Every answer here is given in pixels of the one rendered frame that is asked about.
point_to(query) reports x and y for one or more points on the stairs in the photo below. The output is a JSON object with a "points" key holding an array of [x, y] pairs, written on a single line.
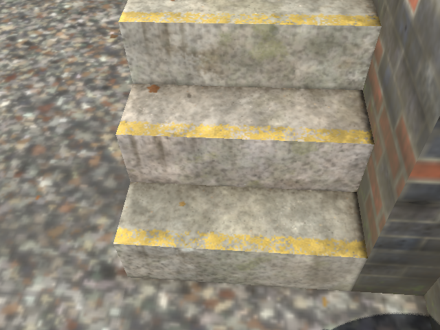
{"points": [[245, 137]]}

